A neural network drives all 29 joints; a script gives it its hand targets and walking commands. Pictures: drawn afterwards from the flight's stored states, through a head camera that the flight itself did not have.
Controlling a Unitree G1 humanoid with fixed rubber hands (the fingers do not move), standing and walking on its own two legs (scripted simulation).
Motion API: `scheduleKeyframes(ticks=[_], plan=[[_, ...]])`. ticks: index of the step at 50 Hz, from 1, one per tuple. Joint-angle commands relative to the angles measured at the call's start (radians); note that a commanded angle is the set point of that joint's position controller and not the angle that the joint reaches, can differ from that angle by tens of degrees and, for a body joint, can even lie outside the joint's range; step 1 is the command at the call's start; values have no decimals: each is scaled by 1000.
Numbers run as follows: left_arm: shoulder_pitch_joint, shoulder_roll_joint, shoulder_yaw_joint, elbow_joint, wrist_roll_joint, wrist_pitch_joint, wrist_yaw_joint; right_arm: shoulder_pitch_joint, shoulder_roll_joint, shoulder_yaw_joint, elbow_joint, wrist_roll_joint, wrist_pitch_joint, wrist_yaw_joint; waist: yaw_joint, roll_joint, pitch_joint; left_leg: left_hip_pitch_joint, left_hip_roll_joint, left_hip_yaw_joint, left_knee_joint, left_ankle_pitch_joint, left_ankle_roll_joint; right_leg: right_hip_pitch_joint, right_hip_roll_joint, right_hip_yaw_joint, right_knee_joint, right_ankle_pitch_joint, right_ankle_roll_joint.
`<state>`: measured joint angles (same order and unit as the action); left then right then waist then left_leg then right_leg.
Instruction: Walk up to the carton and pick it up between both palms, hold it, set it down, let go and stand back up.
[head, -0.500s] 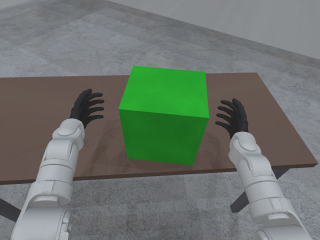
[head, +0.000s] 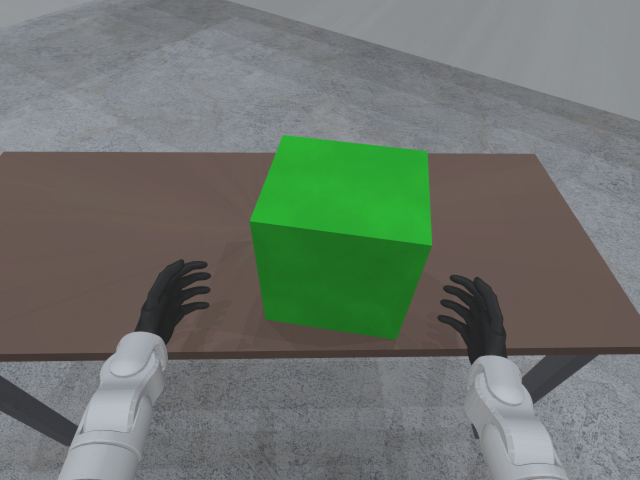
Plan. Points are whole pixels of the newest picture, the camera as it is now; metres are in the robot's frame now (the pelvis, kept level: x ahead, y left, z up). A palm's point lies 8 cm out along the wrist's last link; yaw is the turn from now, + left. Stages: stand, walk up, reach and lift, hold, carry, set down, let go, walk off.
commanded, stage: set down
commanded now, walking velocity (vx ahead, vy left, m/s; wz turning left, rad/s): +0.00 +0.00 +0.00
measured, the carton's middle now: (341, 240) +0.44 +0.00 +0.02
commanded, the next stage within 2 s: let go in 1.54 s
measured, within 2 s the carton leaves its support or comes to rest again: neither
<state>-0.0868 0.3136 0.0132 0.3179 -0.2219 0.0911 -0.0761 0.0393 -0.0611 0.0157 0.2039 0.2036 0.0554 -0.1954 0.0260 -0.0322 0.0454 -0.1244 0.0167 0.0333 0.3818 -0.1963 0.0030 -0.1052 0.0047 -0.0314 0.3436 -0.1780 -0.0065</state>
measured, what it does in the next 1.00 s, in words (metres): stands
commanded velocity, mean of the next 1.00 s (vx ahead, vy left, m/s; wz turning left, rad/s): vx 0.00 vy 0.00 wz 0.00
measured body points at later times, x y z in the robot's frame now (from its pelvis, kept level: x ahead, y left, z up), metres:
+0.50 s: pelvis +0.01 +0.00 +0.00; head +0.02 +0.01 +0.45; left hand +0.23 +0.24 -0.02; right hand +0.23 -0.18 -0.01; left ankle +0.01 +0.11 -0.75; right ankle +0.01 -0.12 -0.75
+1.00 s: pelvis +0.02 +0.00 +0.00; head +0.01 +0.00 +0.45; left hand +0.20 +0.23 -0.06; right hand +0.19 -0.20 -0.06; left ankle +0.01 +0.11 -0.75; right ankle +0.01 -0.12 -0.75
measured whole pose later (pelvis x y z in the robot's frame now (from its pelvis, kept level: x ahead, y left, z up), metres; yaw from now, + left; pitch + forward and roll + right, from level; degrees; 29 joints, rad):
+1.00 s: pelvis +0.02 +0.00 +0.00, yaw +0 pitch -5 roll +0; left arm 0.22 0.27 -0.04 0.44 -0.14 0.00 -0.03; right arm 0.27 -0.11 0.02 0.49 0.07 -0.16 -0.05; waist 0.02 0.00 0.09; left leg -0.06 0.02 0.03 0.38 -0.22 0.00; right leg -0.04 0.01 -0.02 0.35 -0.21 -0.01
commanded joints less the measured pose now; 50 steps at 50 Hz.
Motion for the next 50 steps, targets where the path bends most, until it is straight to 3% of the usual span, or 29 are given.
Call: scheduleKeyframes(ticks=[1,2,3,5,6,7,8,11,15,17,19,20,21,22,23,27,28,29,32,33,35,44,46,47,50], plan=[[-201,141,55,-188,-8,-74,0,-154,-55,-16,-220,-11,-66,3,1,89,-196,59,-7,-10,-39,214,-30,40,-11,45,-48,79,-15],[-243,147,50,-191,-16,-78,-2,-198,-68,-36,-229,-29,-66,1,-11,84,-202,35,-6,-9,-41,181,-32,35,-10,43,-46,48,-15],[-99,112,52,-178,5,-87,0,-63,-49,-14,-199,-27,-76,7,0,87,-176,54,2,-23,-46,202,-27,56,-11,46,-44,67,-20],[-165,151,54,-228,-22,-115,4,-144,-57,-23,-268,-23,-97,6,12,94,-218,44,-2,-15,-32,207,-31,32,-18,49,-34,65,-20],[-142,143,41,-246,-30,-125,6,-102,-49,-14,-256,-24,-101,6,1,90,-213,44,-1,-12,-32,217,-33,34,-17,51,-26,79,-18],[-8,118,39,-233,-11,-134,2,24,-38,-4,-229,-28,-116,7,-5,84,-187,84,-3,-17,-26,256,-40,45,-13,50,-37,112,-23],[-149,165,44,-262,-41,-144,0,-119,-64,-31,-280,-28,-121,4,-3,85,-222,53,-7,-11,-19,222,-40,10,-15,52,-37,65,-20],[20,135,33,-207,-33,-157,-3,38,-31,3,-233,-31,-132,8,-8,73,-156,62,-4,-18,-24,211,-28,17,-23,60,-41,68,-20],[1,164,31,-231,-33,-183,2,6,-40,-5,-241,-31,-152,14,4,92,-160,48,2,-19,-24,204,-31,14,-23,63,-30,50,-27],[74,124,27,-207,-14,-183,4,77,-50,-10,-170,-41,-160,31,-1,108,-135,72,12,-33,-24,232,-46,-3,-12,50,-35,37,-41],[93,140,24,-245,-22,-197,9,67,-56,-10,-209,-34,-182,29,7,101,-159,75,6,-26,-10,253,-44,5,-16,63,-29,68,-35],[89,134,23,-230,-16,-195,14,53,-74,-19,-176,-39,-185,39,2,117,-157,73,9,-28,-8,259,-50,-10,-9,56,-30,44,-42],[123,134,20,-196,-14,-191,13,76,-65,-8,-179,-25,-187,48,12,101,-128,66,4,-22,-9,254,-44,-15,-11,59,-40,44,-42],[105,136,20,-213,-15,-194,12,64,-70,-17,-175,-42,-196,50,0,80,-139,65,11,-26,-14,237,-45,-9,-11,55,-35,34,-39],[103,137,22,-191,-14,-192,15,72,-66,-15,-157,-48,-193,53,6,92,-128,58,8,-27,-17,224,-39,-17,-12,55,-33,26,-36],[158,101,8,-174,10,-177,29,96,-101,-25,-67,-63,-210,78,0,103,-121,79,11,-21,-11,288,-54,-8,-2,45,-32,69,-45],[143,135,22,-210,-5,-191,26,83,-85,-17,-138,-56,-226,70,12,73,-159,62,1,-9,1,289,-42,14,-9,56,-34,99,-33],[171,112,14,-212,13,-196,31,117,-101,-24,-74,-58,-234,76,8,99,-155,77,5,-16,-5,327,-53,15,-5,49,-21,122,-37],[193,120,18,-145,26,-191,26,132,-102,-10,-29,-68,-253,86,1,74,-133,88,-3,-4,-6,331,-51,20,-9,52,-37,154,-32],[193,125,27,-171,27,-196,28,137,-98,-8,-27,-62,-260,86,20,80,-162,104,-6,-4,-3,351,-50,23,-10,50,-32,176,-30],[214,111,18,-137,35,-193,28,155,-102,-1,11,-66,-273,92,-3,77,-132,112,-9,-6,-5,362,-52,28,-8,42,-37,197,-27],[198,102,16,-105,63,-161,42,146,-124,-24,60,-111,-282,119,-8,82,-84,101,-3,1,-35,281,-45,44,-5,30,-45,125,-29],[208,75,4,-23,92,-140,50,133,-144,-25,139,-125,-269,135,-10,93,-40,92,-1,2,-46,262,-49,37,-5,30,-55,94,-38],[209,66,4,-43,83,-139,48,136,-138,-28,119,-125,-268,137,-9,65,-45,87,-3,8,-51,256,-48,34,-3,25,-64,92,-35],[193,47,-5,-23,93,-121,60,127,-157,-46,153,-143,-264,149,-13,70,-57,98,2,6,-55,235,-48,29,0,20,-69,58,-39]])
